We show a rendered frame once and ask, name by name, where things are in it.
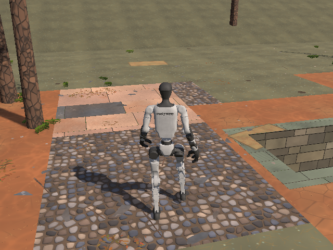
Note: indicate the left robot upper arm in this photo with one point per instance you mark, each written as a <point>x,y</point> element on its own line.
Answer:
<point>147,117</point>

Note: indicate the robot head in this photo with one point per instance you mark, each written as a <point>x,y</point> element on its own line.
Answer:
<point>165,89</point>

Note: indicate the robot right foot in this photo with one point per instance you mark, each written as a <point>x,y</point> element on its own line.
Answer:
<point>183,196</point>

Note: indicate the right robot upper arm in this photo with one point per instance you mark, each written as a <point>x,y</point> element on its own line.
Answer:
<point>184,118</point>

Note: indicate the robot right forearm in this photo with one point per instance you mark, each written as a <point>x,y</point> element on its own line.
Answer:
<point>191,140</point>

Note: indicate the robot left forearm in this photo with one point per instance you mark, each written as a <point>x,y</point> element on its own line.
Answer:
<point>142,135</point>

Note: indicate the robot left hand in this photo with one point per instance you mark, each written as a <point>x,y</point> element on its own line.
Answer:
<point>144,145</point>

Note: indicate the robot right hand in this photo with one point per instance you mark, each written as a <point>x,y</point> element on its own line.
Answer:
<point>196,155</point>

